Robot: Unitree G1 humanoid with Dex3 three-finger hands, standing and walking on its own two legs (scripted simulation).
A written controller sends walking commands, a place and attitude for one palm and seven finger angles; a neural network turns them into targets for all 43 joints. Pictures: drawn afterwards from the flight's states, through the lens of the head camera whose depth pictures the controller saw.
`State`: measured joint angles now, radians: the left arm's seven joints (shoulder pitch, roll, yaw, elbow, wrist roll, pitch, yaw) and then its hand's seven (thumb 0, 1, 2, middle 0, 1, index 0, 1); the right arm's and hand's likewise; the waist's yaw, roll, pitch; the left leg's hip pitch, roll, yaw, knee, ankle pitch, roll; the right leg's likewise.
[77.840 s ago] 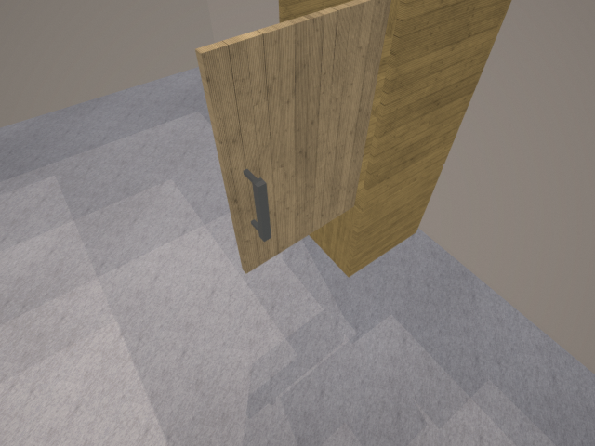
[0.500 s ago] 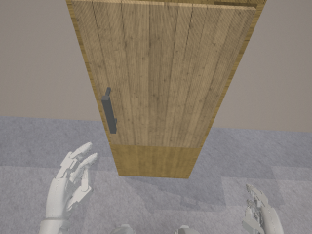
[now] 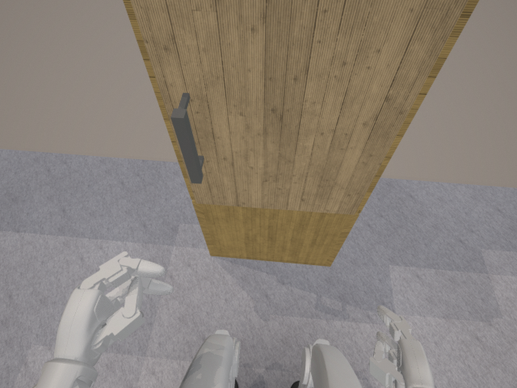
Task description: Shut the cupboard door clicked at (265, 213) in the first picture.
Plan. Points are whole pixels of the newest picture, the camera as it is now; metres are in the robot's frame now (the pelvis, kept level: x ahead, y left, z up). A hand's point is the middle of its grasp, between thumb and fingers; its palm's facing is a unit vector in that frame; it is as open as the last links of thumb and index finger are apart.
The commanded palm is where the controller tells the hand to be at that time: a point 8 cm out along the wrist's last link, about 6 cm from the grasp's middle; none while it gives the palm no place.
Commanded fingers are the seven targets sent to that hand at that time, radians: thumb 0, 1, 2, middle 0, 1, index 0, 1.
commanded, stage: raise the hand and make a fist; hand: left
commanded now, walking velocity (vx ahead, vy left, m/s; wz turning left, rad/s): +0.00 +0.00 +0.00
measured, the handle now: (191, 142) +0.50 +0.17 +0.04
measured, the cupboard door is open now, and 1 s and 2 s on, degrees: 1 1 1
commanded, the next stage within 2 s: bring the fist close to the handle in 1.12 s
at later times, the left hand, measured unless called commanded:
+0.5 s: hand (122, 302) +0.22 +0.20 +0.05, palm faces +0.01 -1.00 -0.03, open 3.0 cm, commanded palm +0.20 +0.25 +0.05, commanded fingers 0.00 0.90 0.90 -1.30 -1.50 -1.30 -1.50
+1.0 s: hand (124, 290) +0.23 +0.20 +0.05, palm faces -0.01 -1.00 -0.02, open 3.1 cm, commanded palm +0.21 +0.26 +0.05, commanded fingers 0.00 0.90 0.90 -1.30 -1.50 -1.30 -1.50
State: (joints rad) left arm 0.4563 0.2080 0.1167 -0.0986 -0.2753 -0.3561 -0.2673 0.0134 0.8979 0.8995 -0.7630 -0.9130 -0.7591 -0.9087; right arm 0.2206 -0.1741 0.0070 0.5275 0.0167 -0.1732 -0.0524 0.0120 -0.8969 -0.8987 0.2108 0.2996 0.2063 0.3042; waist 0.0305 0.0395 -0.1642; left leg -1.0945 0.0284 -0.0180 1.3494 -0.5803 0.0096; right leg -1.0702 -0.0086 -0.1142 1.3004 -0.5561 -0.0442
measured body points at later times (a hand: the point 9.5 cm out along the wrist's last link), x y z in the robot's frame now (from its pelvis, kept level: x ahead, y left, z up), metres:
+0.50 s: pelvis +0.01 +0.02 +0.01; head +0.09 +0.04 +0.45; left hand +0.21 +0.25 +0.06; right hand +0.22 -0.20 -0.06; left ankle +0.04 +0.11 -0.61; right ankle +0.04 -0.10 -0.61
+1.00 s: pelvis +0.01 +0.02 +0.01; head +0.09 +0.03 +0.45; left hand +0.23 +0.26 +0.05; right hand +0.19 -0.23 -0.07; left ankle +0.04 +0.11 -0.61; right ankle +0.04 -0.10 -0.61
